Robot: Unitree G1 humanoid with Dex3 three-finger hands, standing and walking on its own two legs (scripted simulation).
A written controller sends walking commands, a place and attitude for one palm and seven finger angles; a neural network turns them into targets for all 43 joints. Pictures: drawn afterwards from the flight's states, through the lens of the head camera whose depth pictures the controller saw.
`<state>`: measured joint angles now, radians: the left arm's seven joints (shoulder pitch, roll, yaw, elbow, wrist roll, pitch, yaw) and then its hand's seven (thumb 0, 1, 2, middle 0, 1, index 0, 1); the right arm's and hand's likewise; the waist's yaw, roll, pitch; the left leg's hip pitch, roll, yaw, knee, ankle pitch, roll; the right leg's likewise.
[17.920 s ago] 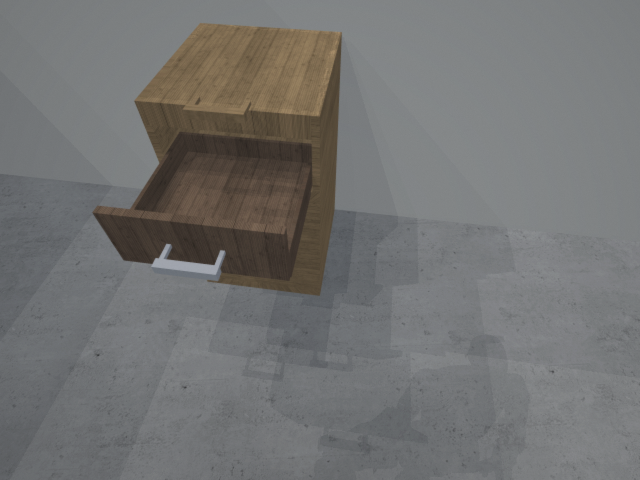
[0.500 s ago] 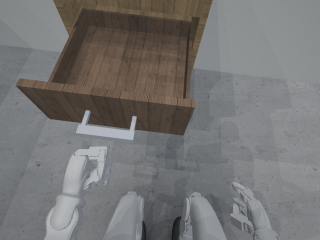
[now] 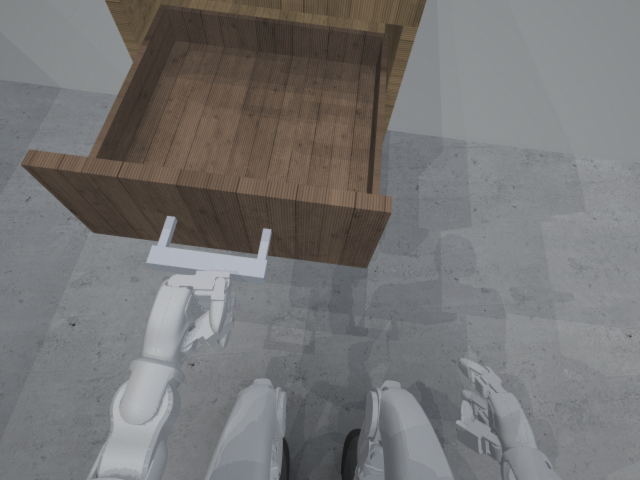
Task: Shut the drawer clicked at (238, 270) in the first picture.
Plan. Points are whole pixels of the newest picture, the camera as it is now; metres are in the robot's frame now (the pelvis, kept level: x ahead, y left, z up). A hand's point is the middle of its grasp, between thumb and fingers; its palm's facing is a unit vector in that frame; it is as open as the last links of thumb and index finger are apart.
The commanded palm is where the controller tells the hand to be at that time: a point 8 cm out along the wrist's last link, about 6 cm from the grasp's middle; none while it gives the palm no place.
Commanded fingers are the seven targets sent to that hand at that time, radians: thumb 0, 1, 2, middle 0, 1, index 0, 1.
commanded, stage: push the drawer shut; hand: left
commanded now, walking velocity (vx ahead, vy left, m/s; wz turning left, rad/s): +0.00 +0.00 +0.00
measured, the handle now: (213, 248) +0.38 +0.15 +0.01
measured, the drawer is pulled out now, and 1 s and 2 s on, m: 0.29 0.19 0.08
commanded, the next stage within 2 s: none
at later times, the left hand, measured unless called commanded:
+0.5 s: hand (229, 294) +0.33 +0.13 +0.00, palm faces -0.13 -0.99 -0.06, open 3.0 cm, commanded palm +0.34 +0.17 +0.01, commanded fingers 0.00 0.90 0.90 -1.40 -1.60 -1.40 -1.60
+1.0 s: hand (245, 234) +0.40 +0.12 +0.00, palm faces -0.11 -0.99 -0.06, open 3.2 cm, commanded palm +0.41 +0.16 +0.01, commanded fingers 0.00 0.90 0.90 -1.40 -1.60 -1.40 -1.60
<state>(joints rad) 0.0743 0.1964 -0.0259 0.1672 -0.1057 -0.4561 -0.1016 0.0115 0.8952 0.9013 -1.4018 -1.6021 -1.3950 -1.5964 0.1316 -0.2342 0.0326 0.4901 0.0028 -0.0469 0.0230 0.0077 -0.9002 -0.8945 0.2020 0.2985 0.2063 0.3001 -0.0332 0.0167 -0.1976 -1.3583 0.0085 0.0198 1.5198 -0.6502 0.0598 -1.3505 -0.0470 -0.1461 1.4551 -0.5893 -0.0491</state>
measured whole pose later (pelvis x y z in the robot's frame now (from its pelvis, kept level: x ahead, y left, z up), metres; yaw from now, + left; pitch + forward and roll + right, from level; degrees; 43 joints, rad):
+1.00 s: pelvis -0.02 +0.01 +0.00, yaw +0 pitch +28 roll -4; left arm -0.51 0.24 0.07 0.72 -0.09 -0.49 -0.05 0.03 0.80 0.95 -1.40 -1.60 -1.40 -1.60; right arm 0.21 -0.26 0.03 0.63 -0.01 -0.05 0.01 0.01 -0.90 -0.89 0.20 0.30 0.21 0.30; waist -0.10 0.03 -0.17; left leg -1.41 0.00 0.03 1.50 -0.59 0.07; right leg -1.40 -0.05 -0.14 1.43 -0.52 -0.04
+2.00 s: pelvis -0.03 +0.00 -0.02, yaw -2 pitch +33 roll -5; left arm -0.98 0.42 0.27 1.17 -0.01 -0.53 -0.09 0.08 0.79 0.94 -1.40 -1.60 -1.40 -1.60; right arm 0.27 -0.26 0.06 0.64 -0.05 0.03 0.04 0.00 -0.90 -0.89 0.20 0.30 0.21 0.30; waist -0.21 0.05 -0.15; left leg -1.53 0.03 0.01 1.55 -0.59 0.06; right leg -1.52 -0.02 -0.15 1.46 -0.51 -0.06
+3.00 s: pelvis -0.04 +0.01 -0.04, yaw -5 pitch +38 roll -9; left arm -1.37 0.69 0.27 1.33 0.12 -0.34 -0.09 0.10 0.60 0.96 -1.40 -1.60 -1.39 -1.60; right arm 0.36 -0.25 0.12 0.63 -0.08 0.00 0.05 0.00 -0.90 -0.89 0.20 0.30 0.21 0.30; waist -0.36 0.04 -0.11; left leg -1.71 0.04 -0.04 1.62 -0.58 0.07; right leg -1.65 -0.01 -0.20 1.47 -0.48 -0.05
